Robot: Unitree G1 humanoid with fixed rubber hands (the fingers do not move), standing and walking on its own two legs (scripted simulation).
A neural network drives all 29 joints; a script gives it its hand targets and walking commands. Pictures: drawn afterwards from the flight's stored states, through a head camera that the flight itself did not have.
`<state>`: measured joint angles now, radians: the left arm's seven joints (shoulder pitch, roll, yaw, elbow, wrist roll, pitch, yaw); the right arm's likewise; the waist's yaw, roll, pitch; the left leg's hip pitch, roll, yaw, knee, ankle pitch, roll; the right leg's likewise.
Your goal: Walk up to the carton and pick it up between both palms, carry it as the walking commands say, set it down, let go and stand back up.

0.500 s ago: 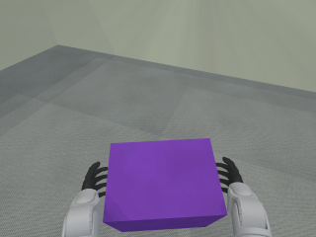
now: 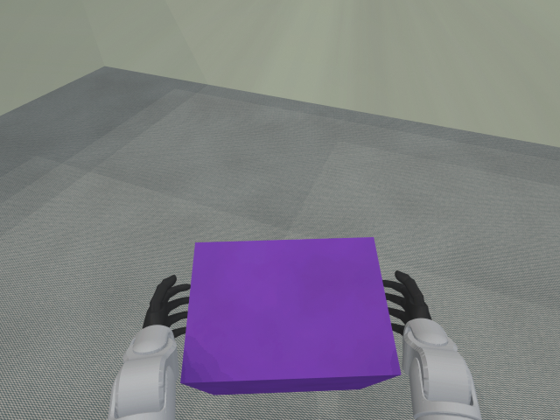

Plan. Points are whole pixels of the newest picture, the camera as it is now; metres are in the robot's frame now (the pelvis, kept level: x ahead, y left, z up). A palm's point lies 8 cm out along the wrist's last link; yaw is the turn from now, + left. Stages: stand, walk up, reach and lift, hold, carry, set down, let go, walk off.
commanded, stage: carry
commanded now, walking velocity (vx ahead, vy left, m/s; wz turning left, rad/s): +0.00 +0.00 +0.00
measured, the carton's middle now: (286, 323) +0.33 +0.00 -0.07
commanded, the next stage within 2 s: hold in 0.06 s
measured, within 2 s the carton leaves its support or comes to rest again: neither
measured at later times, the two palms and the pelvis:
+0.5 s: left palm (116, 341) +0.24 +0.22 +0.05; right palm (381, 317) +0.27 -0.13 +0.04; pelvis -0.02 +0.01 +0.01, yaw -3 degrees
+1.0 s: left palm (152, 320) +0.28 +0.19 +0.03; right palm (407, 308) +0.28 -0.17 +0.04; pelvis -0.02 +0.04 +0.00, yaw +0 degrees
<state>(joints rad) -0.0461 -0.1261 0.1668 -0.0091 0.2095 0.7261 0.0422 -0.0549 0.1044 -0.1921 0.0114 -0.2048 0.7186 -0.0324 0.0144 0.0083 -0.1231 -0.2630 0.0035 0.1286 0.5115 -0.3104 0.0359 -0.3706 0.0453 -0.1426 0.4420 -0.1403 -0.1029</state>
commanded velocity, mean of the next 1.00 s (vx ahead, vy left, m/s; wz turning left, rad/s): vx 0.00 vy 0.00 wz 0.00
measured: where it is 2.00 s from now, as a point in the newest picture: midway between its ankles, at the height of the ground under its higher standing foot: outside the picture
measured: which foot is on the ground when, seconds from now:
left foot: down 0.00-1.00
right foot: down 0.00-1.00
